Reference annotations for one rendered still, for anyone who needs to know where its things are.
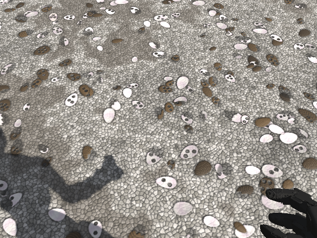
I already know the right robot hand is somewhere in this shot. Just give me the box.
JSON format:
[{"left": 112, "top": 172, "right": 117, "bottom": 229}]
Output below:
[{"left": 260, "top": 187, "right": 317, "bottom": 238}]

